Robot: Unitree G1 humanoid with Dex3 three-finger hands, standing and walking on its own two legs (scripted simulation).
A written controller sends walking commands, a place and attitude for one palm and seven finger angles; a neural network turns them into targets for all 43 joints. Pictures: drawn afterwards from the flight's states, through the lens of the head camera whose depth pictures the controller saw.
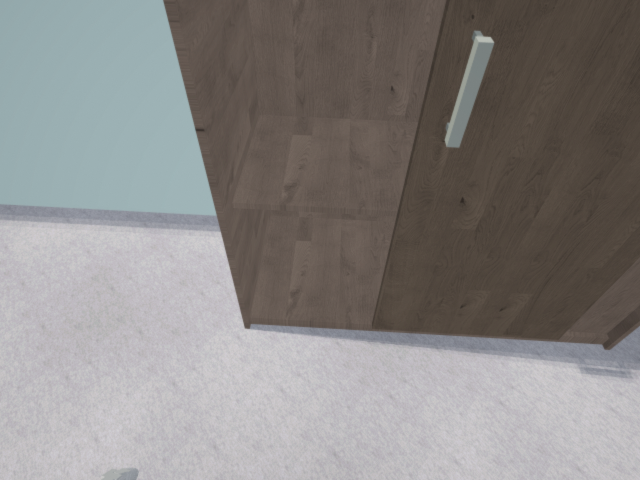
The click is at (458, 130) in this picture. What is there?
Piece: wardrobe's sliding door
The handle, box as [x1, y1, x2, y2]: [445, 31, 493, 147]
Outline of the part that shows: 480,31 473,32 472,39 474,42 450,122 446,125 446,146 459,146 493,45 493,41 491,38 484,37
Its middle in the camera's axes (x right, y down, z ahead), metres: +0.25 -0.25 +0.67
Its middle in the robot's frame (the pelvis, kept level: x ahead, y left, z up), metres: +0.70 -0.20 +0.16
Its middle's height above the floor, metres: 0.93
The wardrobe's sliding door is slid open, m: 0.43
